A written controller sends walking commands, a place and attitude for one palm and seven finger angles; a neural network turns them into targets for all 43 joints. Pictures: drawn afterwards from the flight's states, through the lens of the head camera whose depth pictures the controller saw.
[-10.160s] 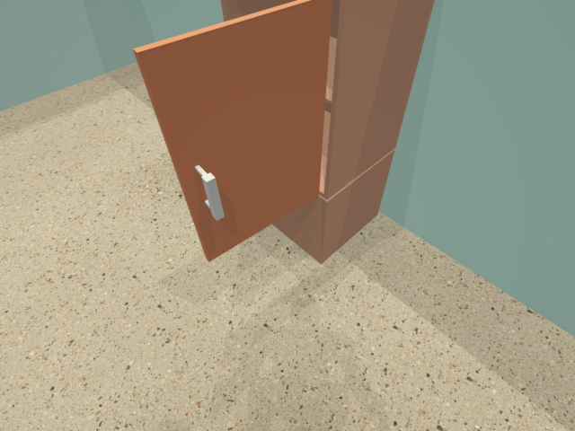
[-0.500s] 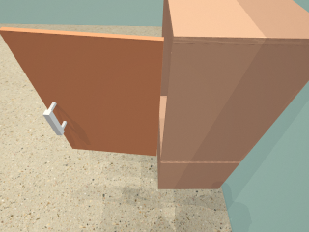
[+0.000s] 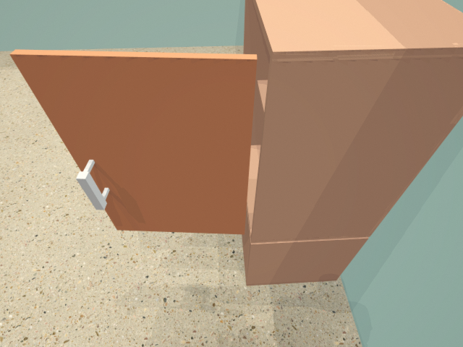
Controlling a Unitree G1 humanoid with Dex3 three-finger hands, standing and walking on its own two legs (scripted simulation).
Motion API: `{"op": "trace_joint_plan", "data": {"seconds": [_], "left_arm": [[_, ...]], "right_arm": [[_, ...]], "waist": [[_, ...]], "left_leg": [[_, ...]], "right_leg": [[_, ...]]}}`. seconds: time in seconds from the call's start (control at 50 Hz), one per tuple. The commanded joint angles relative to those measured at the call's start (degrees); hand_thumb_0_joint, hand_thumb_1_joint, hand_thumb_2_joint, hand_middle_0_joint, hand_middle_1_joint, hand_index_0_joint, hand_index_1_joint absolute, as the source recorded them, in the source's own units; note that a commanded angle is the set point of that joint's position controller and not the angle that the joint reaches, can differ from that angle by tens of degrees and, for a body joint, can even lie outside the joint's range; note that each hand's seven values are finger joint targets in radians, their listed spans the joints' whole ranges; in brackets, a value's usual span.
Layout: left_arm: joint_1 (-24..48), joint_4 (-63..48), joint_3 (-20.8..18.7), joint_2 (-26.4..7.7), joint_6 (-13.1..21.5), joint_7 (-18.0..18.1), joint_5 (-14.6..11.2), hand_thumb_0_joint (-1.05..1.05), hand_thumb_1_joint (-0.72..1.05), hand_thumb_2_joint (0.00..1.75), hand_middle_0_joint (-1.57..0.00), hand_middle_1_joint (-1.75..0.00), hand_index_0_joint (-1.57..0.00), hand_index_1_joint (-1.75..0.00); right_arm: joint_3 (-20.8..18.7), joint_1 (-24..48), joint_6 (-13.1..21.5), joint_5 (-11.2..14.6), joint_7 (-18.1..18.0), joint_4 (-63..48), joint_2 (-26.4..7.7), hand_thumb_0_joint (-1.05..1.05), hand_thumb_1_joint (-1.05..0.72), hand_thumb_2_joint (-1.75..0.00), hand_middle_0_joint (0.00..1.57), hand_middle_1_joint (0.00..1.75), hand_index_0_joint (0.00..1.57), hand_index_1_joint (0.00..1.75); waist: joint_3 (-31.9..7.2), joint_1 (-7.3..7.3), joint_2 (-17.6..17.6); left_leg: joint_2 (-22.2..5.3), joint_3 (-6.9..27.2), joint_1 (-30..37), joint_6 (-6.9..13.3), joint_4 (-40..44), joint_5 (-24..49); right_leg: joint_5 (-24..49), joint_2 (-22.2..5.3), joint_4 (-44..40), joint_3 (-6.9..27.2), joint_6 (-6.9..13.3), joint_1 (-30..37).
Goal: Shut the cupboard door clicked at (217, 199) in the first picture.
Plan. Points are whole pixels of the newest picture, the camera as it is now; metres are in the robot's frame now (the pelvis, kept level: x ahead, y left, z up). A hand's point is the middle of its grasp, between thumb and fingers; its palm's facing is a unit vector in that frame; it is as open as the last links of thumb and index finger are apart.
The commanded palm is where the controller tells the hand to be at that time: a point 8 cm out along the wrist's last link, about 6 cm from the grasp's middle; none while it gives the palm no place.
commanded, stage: look again from close up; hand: left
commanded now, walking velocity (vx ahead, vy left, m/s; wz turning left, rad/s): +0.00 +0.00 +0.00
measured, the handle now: (95, 185) +0.48 +0.37 -0.07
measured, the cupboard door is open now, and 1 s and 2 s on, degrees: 85 85 85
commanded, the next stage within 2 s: shuffle to correct the standing spot in 0.08 s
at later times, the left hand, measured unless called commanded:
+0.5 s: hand out of the picture -0.02 +0.21 -0.18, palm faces +0.05 -0.97 -0.24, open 7.4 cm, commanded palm none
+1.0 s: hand out of the picture +0.02 +0.24 -0.15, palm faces +0.05 -0.96 -0.28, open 7.4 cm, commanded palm none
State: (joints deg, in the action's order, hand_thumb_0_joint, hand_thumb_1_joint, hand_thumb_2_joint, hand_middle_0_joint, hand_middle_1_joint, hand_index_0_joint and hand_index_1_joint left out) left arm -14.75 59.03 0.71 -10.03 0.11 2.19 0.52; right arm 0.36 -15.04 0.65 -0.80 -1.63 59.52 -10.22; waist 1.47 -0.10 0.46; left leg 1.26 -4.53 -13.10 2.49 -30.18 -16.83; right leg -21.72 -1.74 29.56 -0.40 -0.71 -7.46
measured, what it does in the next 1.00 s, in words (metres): steps on the spot: right foot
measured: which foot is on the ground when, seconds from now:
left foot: down 0.00-0.84, up 0.86-1.00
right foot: down 0.00-0.56, up 0.58-0.82, down 0.84-1.00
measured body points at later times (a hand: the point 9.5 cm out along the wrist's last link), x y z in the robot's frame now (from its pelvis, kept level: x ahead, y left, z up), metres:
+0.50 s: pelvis +0.00 +0.02 -0.01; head +0.02 +0.02 +0.44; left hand -0.02 +0.26 -0.16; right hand +0.04 -0.23 -0.16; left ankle -0.01 +0.09 -0.73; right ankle -0.06 -0.13 -0.73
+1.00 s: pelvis -0.01 +0.05 +0.01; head +0.02 +0.02 +0.45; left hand +0.02 +0.29 -0.13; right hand +0.04 -0.19 -0.16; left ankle -0.02 +0.18 -0.66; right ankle -0.04 -0.06 -0.73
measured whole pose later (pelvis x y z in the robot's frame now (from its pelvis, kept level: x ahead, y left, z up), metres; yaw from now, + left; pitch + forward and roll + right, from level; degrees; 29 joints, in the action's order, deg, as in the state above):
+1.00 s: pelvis -0.01 +0.05 +0.01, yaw +1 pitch +1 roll +3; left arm -15.6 55.1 -0.8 -9.1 0.4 2.3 1.6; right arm -2.0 -12.8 -4.2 -1.3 1.2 55.0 -12.1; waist 3.2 1.5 0.5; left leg 1.9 -1.7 -28.3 -1.6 -60.0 -21.9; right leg -19.2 -6.2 30.9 -5.9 0.4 -12.3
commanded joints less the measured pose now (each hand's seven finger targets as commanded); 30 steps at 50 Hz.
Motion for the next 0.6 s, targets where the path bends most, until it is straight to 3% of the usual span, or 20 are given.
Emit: {"op": "trace_joint_plan", "data": {"seconds": [0.0,0.16,0.26,0.4,0.46,0.48,0.5,0.52,0.54,0.56,0.58], "left_arm": [[-4.1,-1.4,-1.1,-6.6,0.5,0.3,0.2,0.0,0.9,0.9,-0.2,-0.3,-0.2,-0.3],[-4.3,0.1,-1.1,-7.7,0.8,0.2,0.2,0.0,0.9,0.9,-0.2,-0.3,-0.2,-0.3],[-5.2,0.2,-1.7,-8.9,0.5,0.7,0.3,0.0,0.9,0.9,-0.2,-0.3,-0.2,-0.3],[-5.6,-1.5,-3.6,-12.3,-0.3,1.1,0.6,0.0,0.9,0.9,-0.2,-0.3,-0.2,-0.3],[-4.2,-2.9,-4.3,-12.8,-0.9,1.2,0.8,0.0,0.9,0.9,-0.2,-0.3,-0.2,-0.3],[-3.5,-3.3,-4.3,-12.3,-1.1,1.1,0.9,0.0,0.9,0.9,-0.2,-0.3,-0.2,-0.3],[-2.7,-3.9,-4.2,-11.3,-1.4,1.1,0.9,0.0,0.9,0.9,-0.2,-0.3,-0.2,-0.3],[-2.6,-4.5,-3.9,-9.3,-1.7,1.0,0.9,0.0,0.9,0.9,-0.2,-0.3,-0.2,-0.3],[-1.8,-5.0,-3.5,-8.1,-2.1,1.0,0.9,0.0,0.9,0.9,-0.2,-0.3,-0.2,-0.3],[-1.1,-5.2,-3.5,-7.7,-2.4,1.0,0.9,0.0,0.9,0.9,-0.2,-0.3,-0.2,-0.3],[-0.9,-5.2,-3.6,-7.5,-2.5,0.9,0.8,0.0,0.9,0.9,-0.2,-0.3,-0.2,-0.3]], "right_arm": [[-0.9,-1.5,1.2,0.0,0.0,-2.3,-6.9,0.0,-0.9,-0.9,0.2,0.3,0.2,0.3],[-0.8,-1.6,1.5,0.3,-0.2,-0.6,-7.6,0.0,-0.9,-0.9,0.2,0.3,0.2,0.3],[-0.9,-1.3,0.3,0.2,0.1,-1.1,-6.8,0.0,-0.9,-0.9,0.2,0.3,0.2,0.3],[-1.9,0.3,-1.2,-0.1,0.6,-4.1,-7.0,0.0,-0.9,-0.9,0.2,0.3,0.2,0.3],[-2.3,-0.3,-1.5,-0.1,0.8,-5.1,-7.4,0.0,-0.9,-0.9,0.2,0.3,0.2,0.3],[-2.5,-1.1,-1.4,-0.3,0.8,-5.2,-8.0,0.0,-0.9,-0.9,0.2,0.3,0.2,0.3],[-2.7,-2.3,-1.4,-0.4,0.8,-5.2,-9.4,0.0,-0.9,-0.9,0.2,0.3,0.2,0.3],[-3.0,-3.1,-1.3,-0.6,0.6,-5.0,-10.6,0.0,-0.9,-0.9,0.2,0.3,0.2,0.3],[-3.1,-4.1,-1.3,-0.5,0.5,-5.1,-11.1,0.0,-0.9,-0.9,0.2,0.3,0.2,0.3],[-3.0,-4.0,-1.3,-0.3,0.3,-5.4,-10.8,0.0,-0.9,-0.9,0.2,0.3,0.2,0.3],[-2.8,-2.8,-1.3,-0.2,0.2,-6.3,-10.5,0.0,-0.9,-0.9,0.2,0.3,0.2,0.3]], "waist": [[1.6,0.6,0.5],[-0.5,0.54,-0.8],[0.0,0.94,-1.4],[1.9,1.31,-6.8],[2.6,0.64,-5.8],[2.1,0.2,-3.5],[2.1,-0.36,1.0],[1.8,-0.18,7.1],[1.1,-0.6,11.4],[0.2,-0.62,10.0],[-0.4,-0.22,8.4]], "left_leg": [[-7.1,8.9,1.4,1.2,8.6,10.6],[-7.0,7.8,4.4,1.1,7.7,18.0],[-5.5,5.9,1.8,0.0,5.3,15.4],[-2.6,2.5,-3.7,-1.5,-0.8,8.9],[-2.8,2.9,-2.3,-1.4,-0.6,9.5],[-3.8,4.5,0.2,-0.7,1.0,11.9],[-6.8,8.7,1.9,0.9,3.7,14.7],[-10.8,14.2,3.8,4.0,7.6,17.7],[-13.8,18.5,5.7,6.9,11.9,20.3],[-15.5,20.2,6.3,8.8,13.3,20.9],[-15.8,19.6,5.0,9.9,13.5,19.5]], "right_leg": [[7.4,-2.6,-5.0,2.8,2.5,-4.3],[13.2,-3.6,-5.6,3.0,2.2,-2.7],[18.4,-6.8,-4.5,4.9,3.2,-1.7],[21.2,-13.6,-4.3,10.5,6.7,-2.4],[17.8,-13.1,-2.1,9.4,6.4,-5.9],[15.6,-11.2,0.3,7.3,5.6,-8.2],[10.3,-7.5,4.7,3.1,4.0,-10.8],[0.9,-3.2,10.9,-1.9,2.1,-13.5],[-10.7,-0.9,19.1,-2.8,1.2,-17.0],[-13.0,-1.5,25.9,-1.2,1.3,-18.3],[-12.4,-2.7,29.4,-0.4,1.5,-18.7]]}}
